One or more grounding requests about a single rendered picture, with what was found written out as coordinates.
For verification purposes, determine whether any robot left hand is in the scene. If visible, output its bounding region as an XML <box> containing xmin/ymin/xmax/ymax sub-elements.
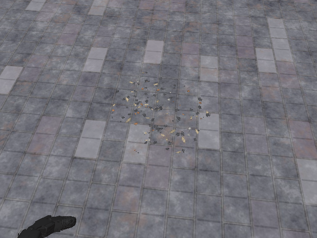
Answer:
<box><xmin>18</xmin><ymin>215</ymin><xmax>76</xmax><ymax>238</ymax></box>

